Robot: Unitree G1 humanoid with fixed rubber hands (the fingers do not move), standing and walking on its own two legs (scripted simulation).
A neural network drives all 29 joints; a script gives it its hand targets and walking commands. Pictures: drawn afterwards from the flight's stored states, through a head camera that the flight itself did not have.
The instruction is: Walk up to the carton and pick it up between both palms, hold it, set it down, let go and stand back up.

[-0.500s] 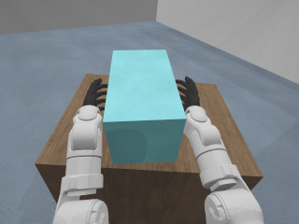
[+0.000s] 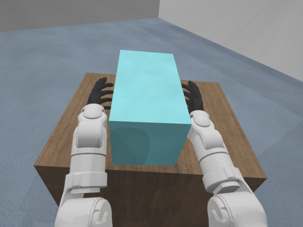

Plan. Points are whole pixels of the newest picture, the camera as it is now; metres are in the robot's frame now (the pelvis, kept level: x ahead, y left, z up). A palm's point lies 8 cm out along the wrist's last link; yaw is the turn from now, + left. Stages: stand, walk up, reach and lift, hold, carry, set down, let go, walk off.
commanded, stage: hold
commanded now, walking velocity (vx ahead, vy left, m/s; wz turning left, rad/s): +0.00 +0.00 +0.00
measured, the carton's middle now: (145, 103) +0.42 +0.02 +0.15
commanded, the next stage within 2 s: none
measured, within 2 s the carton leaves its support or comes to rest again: neither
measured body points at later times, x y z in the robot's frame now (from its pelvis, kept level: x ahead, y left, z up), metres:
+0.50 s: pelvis -0.01 +0.00 +0.00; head -0.05 +0.03 +0.45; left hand +0.37 +0.15 +0.18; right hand +0.38 -0.11 +0.18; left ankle +0.05 +0.12 -0.74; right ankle +0.04 -0.11 -0.74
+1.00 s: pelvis +0.00 +0.00 +0.00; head -0.03 +0.03 +0.45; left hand +0.38 +0.15 +0.17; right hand +0.39 -0.11 +0.17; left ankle +0.05 +0.12 -0.74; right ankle +0.04 -0.11 -0.74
